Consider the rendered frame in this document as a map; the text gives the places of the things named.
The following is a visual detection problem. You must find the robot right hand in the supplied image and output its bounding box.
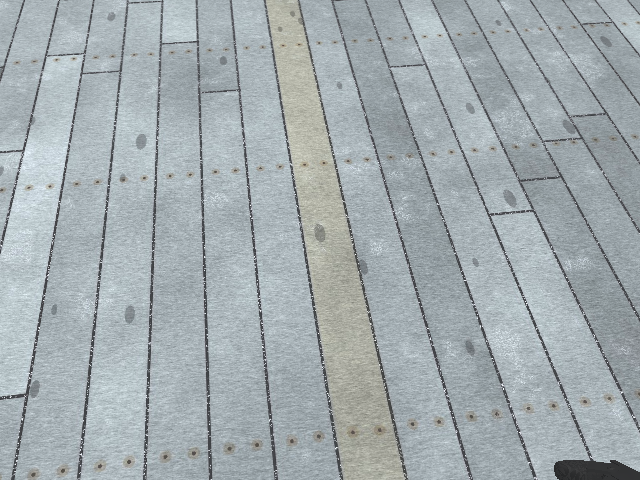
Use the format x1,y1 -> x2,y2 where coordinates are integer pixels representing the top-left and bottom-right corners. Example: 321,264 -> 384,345
554,460 -> 640,480

